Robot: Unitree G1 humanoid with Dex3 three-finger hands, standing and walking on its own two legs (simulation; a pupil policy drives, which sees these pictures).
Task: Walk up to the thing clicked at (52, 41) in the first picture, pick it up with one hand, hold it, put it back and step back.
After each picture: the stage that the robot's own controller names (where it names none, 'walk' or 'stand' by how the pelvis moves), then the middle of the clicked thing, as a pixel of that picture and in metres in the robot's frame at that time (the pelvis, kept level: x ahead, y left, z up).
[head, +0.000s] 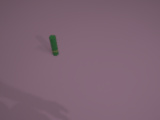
stand; (54, 45) +1.29 +0.31 -0.66
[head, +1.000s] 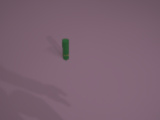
walk; (65, 49) +1.19 +0.14 -0.64
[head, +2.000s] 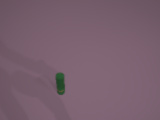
walk; (60, 84) +0.74 +0.15 -0.65
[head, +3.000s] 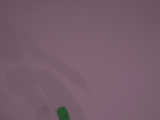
walk; (64, 118) +0.48 +0.19 -0.63
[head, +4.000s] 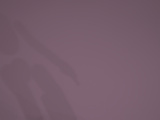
stand; out of the picture +0.39 +0.15 -0.65
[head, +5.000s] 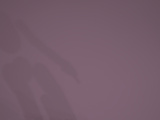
stand; out of the picture +0.38 +0.16 -0.66
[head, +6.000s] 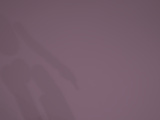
stand; out of the picture +0.39 +0.17 -0.66
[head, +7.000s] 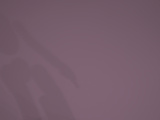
stand; out of the picture +0.38 +0.17 -0.66
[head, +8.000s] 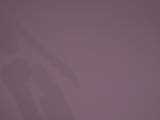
go down; out of the picture +0.37 +0.17 -0.66
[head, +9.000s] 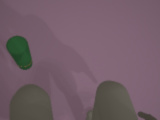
go down; (22, 55) +0.46 +0.21 -0.27
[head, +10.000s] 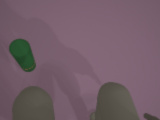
approach; (25, 58) +0.45 +0.22 -0.27
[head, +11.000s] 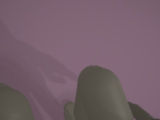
close in; out of the picture +0.43 +0.27 -0.16
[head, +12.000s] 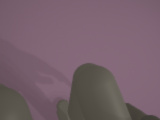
close; out of the picture +0.43 +0.28 -0.16
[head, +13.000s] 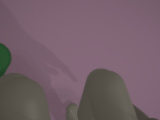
lift; out of the picture +0.35 +0.23 -0.14
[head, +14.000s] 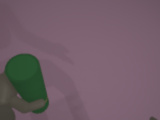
lift; (32, 89) +0.31 +0.16 +0.05
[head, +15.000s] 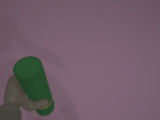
hold; (38, 91) +0.32 +0.15 +0.04
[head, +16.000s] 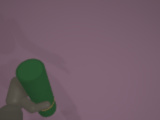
hold; (40, 92) +0.31 +0.15 +0.04
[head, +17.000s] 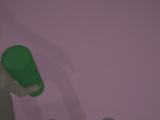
crouch; (28, 76) +0.37 +0.17 -0.02
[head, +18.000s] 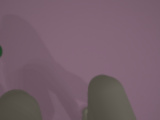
lower; out of the picture +0.48 +0.25 -0.06
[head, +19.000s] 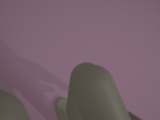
lower; out of the picture +0.44 +0.28 -0.16
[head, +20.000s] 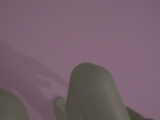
lower; out of the picture +0.44 +0.29 -0.17
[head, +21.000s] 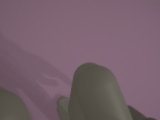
lower; out of the picture +0.43 +0.29 -0.17
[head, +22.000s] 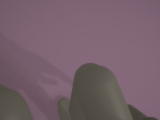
lower; out of the picture +0.42 +0.28 -0.16
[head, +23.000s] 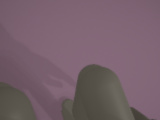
open; out of the picture +0.42 +0.25 -0.17
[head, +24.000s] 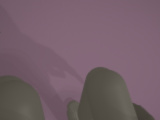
stand; out of the picture +0.42 +0.25 -0.17
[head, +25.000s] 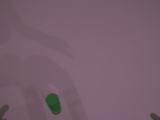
stand; (54, 105) +0.40 +0.16 -0.50
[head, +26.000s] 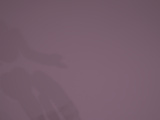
stand; out of the picture +0.39 +0.15 -0.60
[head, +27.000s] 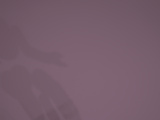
stand; out of the picture +0.37 +0.15 -0.60
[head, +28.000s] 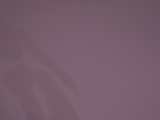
stand; out of the picture +0.40 +0.13 -0.65
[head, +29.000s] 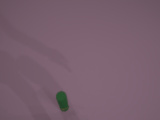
walk; (62, 102) +0.48 +0.15 -0.63
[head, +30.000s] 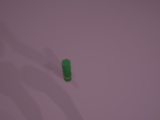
walk; (66, 71) +0.77 +0.13 -0.62
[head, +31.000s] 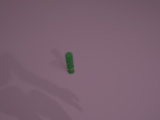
stand; (69, 63) +1.04 +0.18 -0.64
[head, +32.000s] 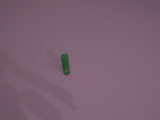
stand; (65, 64) +1.03 +0.18 -0.66
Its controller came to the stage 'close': yes
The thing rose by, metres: 0.68
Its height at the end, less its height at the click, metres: +0.00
